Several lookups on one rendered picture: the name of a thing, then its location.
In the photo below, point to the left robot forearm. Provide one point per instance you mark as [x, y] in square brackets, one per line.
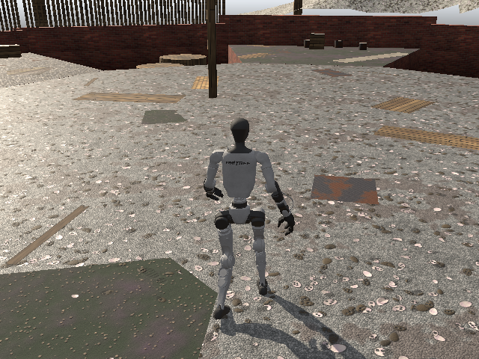
[208, 190]

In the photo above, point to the right robot upper arm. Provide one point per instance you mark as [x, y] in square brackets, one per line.
[262, 158]

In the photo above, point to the left robot shin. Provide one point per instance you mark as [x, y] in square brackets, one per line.
[224, 280]

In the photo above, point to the right robot forearm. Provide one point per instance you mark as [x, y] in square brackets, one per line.
[277, 196]

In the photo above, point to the humanoid robot head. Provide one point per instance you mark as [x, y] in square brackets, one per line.
[240, 130]

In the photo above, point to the left robot hand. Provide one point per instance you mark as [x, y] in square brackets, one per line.
[217, 192]

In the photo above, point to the right robot hand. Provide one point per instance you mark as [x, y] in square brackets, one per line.
[290, 223]

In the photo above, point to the left robot upper arm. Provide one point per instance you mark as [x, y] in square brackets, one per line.
[212, 168]

